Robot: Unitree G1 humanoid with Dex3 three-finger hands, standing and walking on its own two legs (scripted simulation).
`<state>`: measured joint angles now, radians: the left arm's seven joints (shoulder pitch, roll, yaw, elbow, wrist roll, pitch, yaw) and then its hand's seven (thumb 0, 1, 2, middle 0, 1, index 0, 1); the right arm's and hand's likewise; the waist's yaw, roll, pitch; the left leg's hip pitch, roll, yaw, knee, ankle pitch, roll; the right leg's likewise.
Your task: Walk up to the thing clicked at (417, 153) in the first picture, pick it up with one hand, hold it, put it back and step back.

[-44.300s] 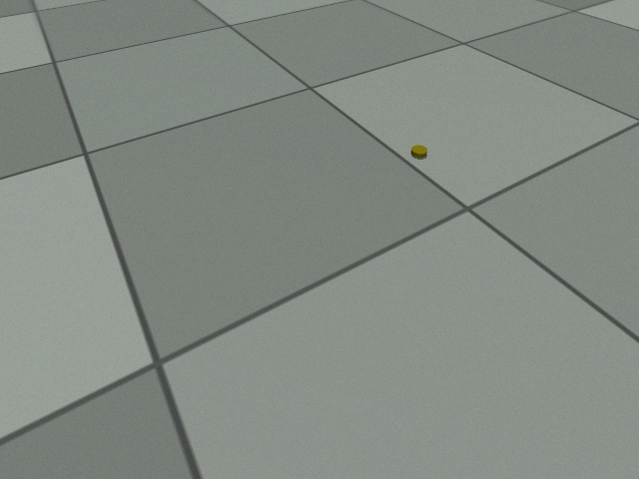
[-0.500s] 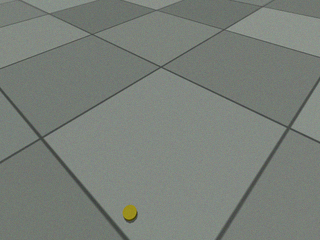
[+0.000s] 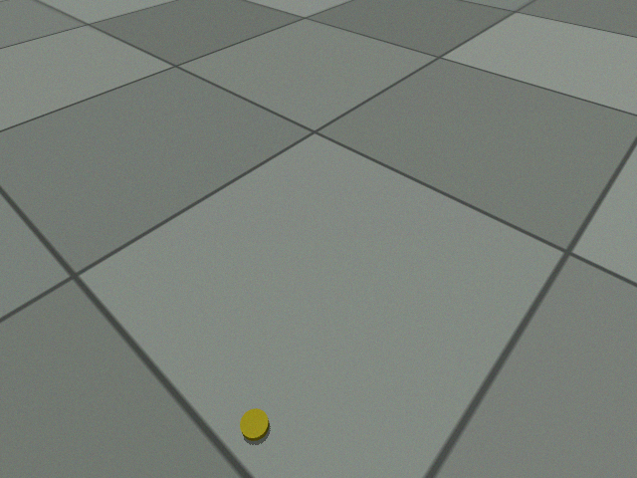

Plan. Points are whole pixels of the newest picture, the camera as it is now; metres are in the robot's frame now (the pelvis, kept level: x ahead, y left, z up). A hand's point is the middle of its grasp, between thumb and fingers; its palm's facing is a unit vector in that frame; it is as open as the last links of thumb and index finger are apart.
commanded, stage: stand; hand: left
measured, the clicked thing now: (254, 424) +0.47 +0.22 -0.77
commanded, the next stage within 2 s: none
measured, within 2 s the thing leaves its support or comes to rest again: neither
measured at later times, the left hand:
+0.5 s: hand out of the picture +0.07 +0.25 -0.16, palm faces -0.02 -0.94 -0.34, open 7.4 cm
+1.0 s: hand out of the picture +0.07 +0.25 -0.16, palm faces -0.03 -0.94 -0.34, open 7.4 cm
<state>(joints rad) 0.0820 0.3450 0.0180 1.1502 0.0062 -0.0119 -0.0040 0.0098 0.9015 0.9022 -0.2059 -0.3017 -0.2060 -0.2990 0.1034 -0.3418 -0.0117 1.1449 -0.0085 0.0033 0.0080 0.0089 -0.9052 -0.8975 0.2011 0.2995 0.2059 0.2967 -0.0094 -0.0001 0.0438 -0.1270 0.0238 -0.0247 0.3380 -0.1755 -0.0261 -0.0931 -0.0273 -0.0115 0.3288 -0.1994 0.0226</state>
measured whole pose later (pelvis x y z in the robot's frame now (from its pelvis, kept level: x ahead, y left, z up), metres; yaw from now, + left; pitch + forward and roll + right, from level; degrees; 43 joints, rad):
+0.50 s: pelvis +0.00 +0.00 +0.00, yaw +0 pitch -2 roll +0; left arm 0.12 0.35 0.00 1.13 0.01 -0.01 -0.01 0.01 0.90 0.90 -0.21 -0.30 -0.21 -0.30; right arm 0.09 -0.35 0.00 1.12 -0.01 0.00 0.01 0.01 -0.91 -0.90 0.20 0.30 0.21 0.30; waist 0.00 0.00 0.05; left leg -0.13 0.03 -0.02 0.33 -0.17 -0.03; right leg -0.09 -0.02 -0.01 0.32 -0.19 0.02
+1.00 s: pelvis +0.00 +0.00 +0.00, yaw +0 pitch -2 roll +0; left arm 0.12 0.36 0.00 1.12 0.01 -0.01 -0.01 0.01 0.90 0.90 -0.21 -0.30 -0.21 -0.30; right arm 0.12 -0.35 0.00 1.13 -0.01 0.00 0.01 0.01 -0.91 -0.90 0.20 0.30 0.21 0.30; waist 0.00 0.00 0.05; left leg -0.14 0.03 -0.03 0.34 -0.17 -0.03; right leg -0.10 -0.02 -0.01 0.33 -0.19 0.02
